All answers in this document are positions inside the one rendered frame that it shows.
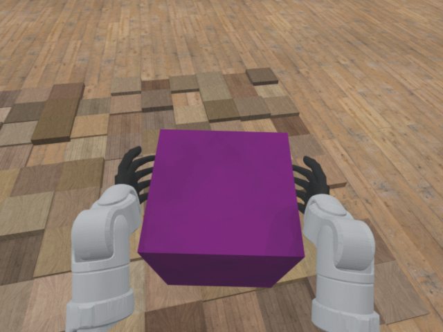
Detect right robot forearm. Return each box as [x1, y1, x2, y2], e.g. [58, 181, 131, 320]
[302, 194, 380, 332]

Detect carton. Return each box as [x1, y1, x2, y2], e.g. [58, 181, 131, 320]
[137, 129, 305, 288]

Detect right robot hand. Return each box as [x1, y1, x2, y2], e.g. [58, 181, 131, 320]
[292, 156, 329, 214]

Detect left robot forearm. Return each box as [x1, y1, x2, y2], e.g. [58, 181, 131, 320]
[65, 184, 142, 332]

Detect left robot hand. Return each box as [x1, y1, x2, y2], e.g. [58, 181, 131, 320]
[115, 146, 155, 204]

